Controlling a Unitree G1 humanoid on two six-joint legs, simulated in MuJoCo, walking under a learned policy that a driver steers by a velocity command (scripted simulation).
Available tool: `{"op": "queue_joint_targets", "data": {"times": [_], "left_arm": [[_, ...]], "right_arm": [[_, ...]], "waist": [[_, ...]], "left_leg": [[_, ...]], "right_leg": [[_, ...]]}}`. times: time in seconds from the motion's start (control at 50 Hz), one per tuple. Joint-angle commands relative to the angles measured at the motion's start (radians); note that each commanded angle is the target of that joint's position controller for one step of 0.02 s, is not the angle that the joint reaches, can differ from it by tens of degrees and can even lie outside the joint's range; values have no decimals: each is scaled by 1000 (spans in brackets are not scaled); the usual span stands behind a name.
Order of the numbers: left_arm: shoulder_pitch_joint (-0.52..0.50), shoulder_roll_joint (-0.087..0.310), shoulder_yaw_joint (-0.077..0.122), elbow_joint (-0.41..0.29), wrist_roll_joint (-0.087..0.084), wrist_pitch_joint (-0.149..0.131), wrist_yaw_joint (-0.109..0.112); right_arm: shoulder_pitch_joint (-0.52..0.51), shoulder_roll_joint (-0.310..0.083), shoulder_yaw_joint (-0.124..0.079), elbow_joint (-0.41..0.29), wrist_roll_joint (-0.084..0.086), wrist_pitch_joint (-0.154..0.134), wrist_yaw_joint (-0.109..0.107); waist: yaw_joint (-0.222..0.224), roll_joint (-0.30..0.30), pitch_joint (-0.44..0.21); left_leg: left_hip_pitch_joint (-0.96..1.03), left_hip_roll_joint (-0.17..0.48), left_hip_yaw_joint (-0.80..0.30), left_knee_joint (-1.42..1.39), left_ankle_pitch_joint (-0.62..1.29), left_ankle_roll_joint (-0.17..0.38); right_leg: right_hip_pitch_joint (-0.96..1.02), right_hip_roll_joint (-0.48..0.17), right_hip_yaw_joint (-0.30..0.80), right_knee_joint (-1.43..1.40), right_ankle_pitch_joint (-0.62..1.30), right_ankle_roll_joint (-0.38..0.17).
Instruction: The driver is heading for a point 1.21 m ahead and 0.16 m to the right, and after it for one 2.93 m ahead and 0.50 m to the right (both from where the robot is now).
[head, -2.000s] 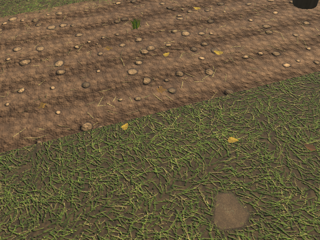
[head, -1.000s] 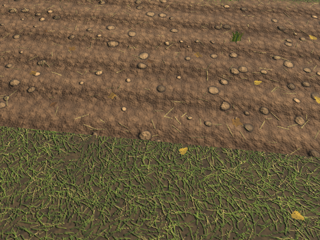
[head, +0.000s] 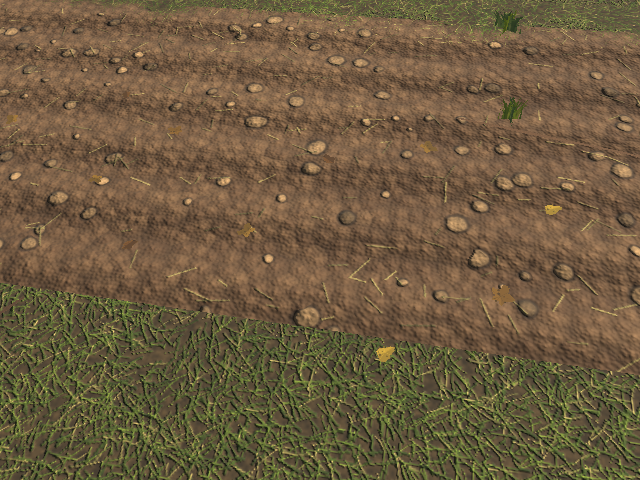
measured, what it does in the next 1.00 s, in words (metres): walks ahead: left foot, then right foot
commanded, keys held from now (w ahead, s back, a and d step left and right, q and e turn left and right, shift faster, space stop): no key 0.52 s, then w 0.48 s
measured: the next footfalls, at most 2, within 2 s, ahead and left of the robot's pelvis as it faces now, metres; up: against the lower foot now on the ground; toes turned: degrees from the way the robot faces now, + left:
left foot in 0.24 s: +0.24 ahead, +0.07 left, +0.00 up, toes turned +1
right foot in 0.56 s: +0.17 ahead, -0.12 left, +0.00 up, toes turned +0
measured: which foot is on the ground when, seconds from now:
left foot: up 0.00-0.22, down 0.24-0.62, up 0.64-0.90, down 0.92-1.00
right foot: down 0.00-0.24, up 0.26-0.54, down 0.56-0.92, up 0.94-1.00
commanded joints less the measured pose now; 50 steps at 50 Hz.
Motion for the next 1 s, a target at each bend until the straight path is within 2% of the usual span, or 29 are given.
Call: {"op": "queue_joint_targets", "data": {"times": [0.02,0.12,0.16,0.22,0.24,0.26,0.28,0.3,0.32,0.34,0.38,0.42,0.5,0.52,0.56,0.58,0.62,0.64,0.66,0.68,0.72,0.78,0.84,0.9,0.92,0.94,0.96,0.98,1.0], "left_arm": [[84,77,-2,1,-2,-21,8],[95,68,-27,32,-6,-3,28],[99,76,-28,44,-8,-2,33],[34,93,-25,40,-25,-1,33],[55,84,-27,31,-30,-6,29],[176,8,-39,38,-52,6,33],[237,21,-25,80,-38,35,40],[229,19,-24,83,-14,54,37],[120,34,-21,67,14,64,34],[51,34,-16,53,17,71,28],[58,-5,-25,66,9,91,25],[74,-25,-30,86,-1,105,36],[36,-15,-31,93,-4,121,43],[41,-18,-33,100,-1,120,40],[73,4,-30,102,20,109,33],[86,19,-28,101,22,101,30],[109,37,-23,105,7,85,29],[149,71,-10,116,-4,73,33],[122,106,7,112,-1,64,38],[88,102,12,96,2,58,42],[57,100,18,82,-2,41,40],[74,79,20,84,-2,22,35],[111,106,30,86,6,16,30],[80,111,36,69,-4,16,22],[50,82,27,51,-2,6,17],[20,-6,5,-3,-18,-4,5],[-37,76,26,-30,6,-2,2],[-80,83,32,-41,16,-1,-9],[-88,56,27,-36,10,-5,-21]], "right_arm": [[4,-25,-1,-39,-1,2,3],[-169,11,29,-102,17,11,-7],[-115,-7,29,-84,21,11,-17],[77,-50,14,-14,12,-7,-32],[159,-104,2,7,-1,-19,-38],[208,-153,-3,9,-12,-20,-36],[185,-103,13,5,28,-16,-23],[68,-108,8,-22,48,-4,-29],[-18,-51,23,-47,45,4,-34],[-64,-18,38,-55,34,9,-41],[-65,-17,44,-41,14,11,-51],[-17,-31,43,-22,9,9,-51],[-17,-63,35,-22,21,26,-49],[-31,-64,34,-25,27,34,-49],[7,-93,17,-15,40,51,-46],[2,-93,10,-22,43,61,-44],[-63,-60,10,-68,43,67,-35],[-96,-22,15,-88,38,58,-28],[-97,-1,18,-93,19,48,-19],[-83,-38,7,-88,2,39,-11],[-46,-37,0,-79,-6,20,6],[-110,-12,4,-111,1,3,13],[-160,-9,6,-146,7,-2,9],[21,-24,-6,-92,18,-14,-4],[155,-79,-24,-59,14,-25,-17],[302,-211,-55,-38,4,-29,-28],[337,-208,-55,-12,3,-20,-25],[228,-148,-37,-44,1,-19,-20],[152,-108,-27,-68,2,-26,-13]], "waist": [[-19,-103,53],[10,-150,68],[-4,-168,24],[-105,-121,-32],[-117,-53,-102],[-70,122,-233],[-30,68,-285],[-7,88,-205],[-10,37,-81],[9,24,-6],[44,40,15],[39,37,-19],[32,57,-19],[42,55,-1],[45,65,28],[48,44,70],[62,-124,152],[75,-227,153],[64,-293,165],[36,-208,154],[-4,-129,104],[12,-160,101],[34,-170,96],[-46,-111,53],[-109,-26,-10],[-154,239,-80],[-141,197,-21],[-84,72,64],[-52,29,92]], "left_leg": [[-204,8,32,15,55,-26],[-43,-65,121,-341,198,-36],[70,-83,114,-392,236,-15],[279,-70,70,-583,378,32],[452,58,-47,-580,713,56],[613,340,-316,-519,1235,204],[539,385,-390,-535,1286,274],[426,377,-388,-618,890,320],[286,323,-362,-711,580,284],[176,266,-294,-771,460,228],[87,183,-174,-794,415,154],[127,166,-157,-784,384,135],[83,158,-185,-826,-19,105],[36,149,-184,-836,-118,83],[-32,134,-212,-872,-408,46],[-58,121,-207,-864,-471,36],[-87,36,-102,-700,-384,15],[-121,-43,-8,-512,-224,-10],[-133,-76,55,-321,-64,-18],[-167,-45,22,-220,-55,-16],[-172,-20,5,-170,-35,-18],[-114,-18,45,-276,-27,-29],[-22,-27,77,-421,-71,-20],[351,-63,98,-610,49,-7],[550,29,-26,-656,-11,10],[719,295,-431,-816,-285,95],[633,394,-619,-873,-325,165],[535,360,-537,-859,-292,168],[457,312,-443,-873,-189,153]], "right_leg": [[114,-250,156,-95,859,-84],[10,-176,43,-60,984,-41],[9,-198,62,3,1022,-35],[8,-196,74,227,946,-13],[-87,-152,62,381,662,9],[-207,-24,0,691,-107,34],[-186,-1,93,786,-354,33],[-246,-19,87,839,-344,45],[-276,-44,89,811,-307,49],[-249,-67,96,727,-254,55],[-150,-73,70,557,-209,67],[-123,-55,45,440,-222,75],[-69,-59,24,258,-83,69],[-25,-58,13,196,-18,63],[4,-44,-5,164,-120,35],[-35,-55,14,128,-219,11],[-135,-142,200,-66,-423,-51],[-105,-249,370,-207,-513,-90],[-99,-355,497,-297,-496,-121],[-91,-367,493,-316,-431,-128],[-43,-322,409,-288,-313,-115],[-50,-268,299,-250,-197,-100],[-64,-279,277,-200,-133,-124],[-248,-232,207,-41,-49,-89],[-361,-173,133,140,-10,-56],[-587,-43,-22,478,-146,1],[-696,-43,1,683,-247,-10],[-721,-111,51,764,-164,-27],[-696,-135,62,764,-77,-25]]}}
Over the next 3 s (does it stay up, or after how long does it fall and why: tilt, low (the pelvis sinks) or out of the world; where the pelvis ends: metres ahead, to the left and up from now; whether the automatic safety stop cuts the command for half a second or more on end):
stays up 0.90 -0.04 -0.01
